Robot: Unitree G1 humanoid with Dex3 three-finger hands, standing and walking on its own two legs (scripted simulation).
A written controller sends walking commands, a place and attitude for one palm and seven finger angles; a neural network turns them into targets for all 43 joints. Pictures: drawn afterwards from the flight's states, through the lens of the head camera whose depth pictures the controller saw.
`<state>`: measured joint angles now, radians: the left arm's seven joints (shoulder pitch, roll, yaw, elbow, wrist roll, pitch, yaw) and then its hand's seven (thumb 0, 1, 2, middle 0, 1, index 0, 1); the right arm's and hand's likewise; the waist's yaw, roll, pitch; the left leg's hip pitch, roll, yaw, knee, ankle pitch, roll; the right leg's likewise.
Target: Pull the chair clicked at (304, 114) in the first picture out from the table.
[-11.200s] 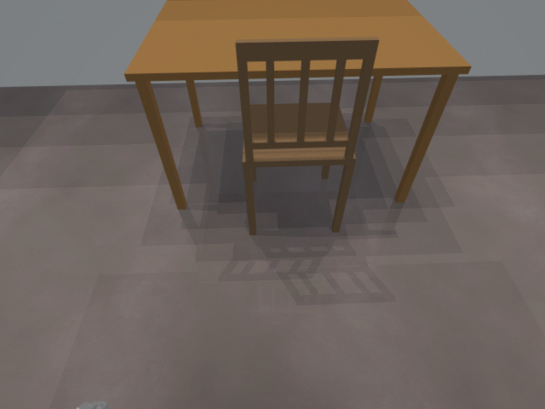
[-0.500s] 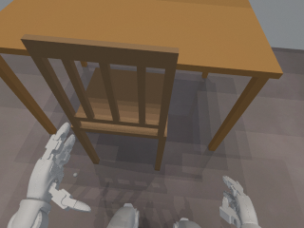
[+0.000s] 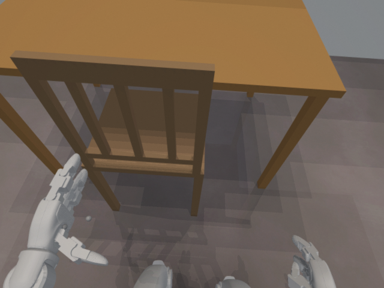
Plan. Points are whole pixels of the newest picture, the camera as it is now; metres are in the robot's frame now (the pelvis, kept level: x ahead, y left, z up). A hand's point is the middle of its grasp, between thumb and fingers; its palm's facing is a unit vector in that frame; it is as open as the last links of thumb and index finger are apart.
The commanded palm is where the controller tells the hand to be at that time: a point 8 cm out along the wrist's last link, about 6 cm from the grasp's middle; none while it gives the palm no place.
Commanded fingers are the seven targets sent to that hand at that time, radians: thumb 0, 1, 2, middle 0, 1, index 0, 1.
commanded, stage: raise the hand toward the chair's back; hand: left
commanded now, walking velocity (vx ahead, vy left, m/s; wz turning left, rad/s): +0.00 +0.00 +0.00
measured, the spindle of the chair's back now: (131, 125) +0.51 +0.18 -0.02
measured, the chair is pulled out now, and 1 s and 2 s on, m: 0.00 0.00 0.00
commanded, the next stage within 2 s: aim the fingers beside a spindle in 0.16 s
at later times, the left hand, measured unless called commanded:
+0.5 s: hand (102, 211) +0.26 +0.18 +0.03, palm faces -0.05 -1.00 -0.04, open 16.9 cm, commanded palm +0.24 +0.24 +0.03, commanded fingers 0.00 -0.50 0.30 -0.06 -0.08 -0.06 -0.08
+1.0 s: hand (116, 197) +0.29 +0.17 +0.02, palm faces -0.06 -1.00 -0.04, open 16.9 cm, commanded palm +0.28 +0.22 +0.01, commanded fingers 0.00 -0.50 0.30 -0.06 -0.08 -0.06 -0.08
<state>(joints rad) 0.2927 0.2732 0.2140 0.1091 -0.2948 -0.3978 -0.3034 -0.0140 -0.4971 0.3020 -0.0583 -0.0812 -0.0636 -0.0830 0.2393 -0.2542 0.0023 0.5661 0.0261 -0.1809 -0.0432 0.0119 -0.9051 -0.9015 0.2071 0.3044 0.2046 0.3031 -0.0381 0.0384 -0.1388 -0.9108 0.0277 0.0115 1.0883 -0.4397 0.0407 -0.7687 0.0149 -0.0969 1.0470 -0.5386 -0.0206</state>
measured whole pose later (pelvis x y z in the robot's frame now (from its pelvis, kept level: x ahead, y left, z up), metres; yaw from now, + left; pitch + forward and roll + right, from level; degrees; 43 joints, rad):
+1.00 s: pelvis +0.00 -0.01 -0.02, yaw +0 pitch +18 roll -2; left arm 0.05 0.25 0.19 0.31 -0.27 -0.45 -0.28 -0.01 -0.50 0.30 -0.06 -0.08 -0.06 -0.08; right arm 0.23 -0.26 0.00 0.59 0.02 -0.14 -0.03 0.01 -0.91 -0.90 0.21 0.30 0.20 0.30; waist -0.04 0.04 -0.15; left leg -1.02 0.04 0.01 1.16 -0.46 0.02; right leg -0.89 0.02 -0.09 1.15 -0.58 -0.04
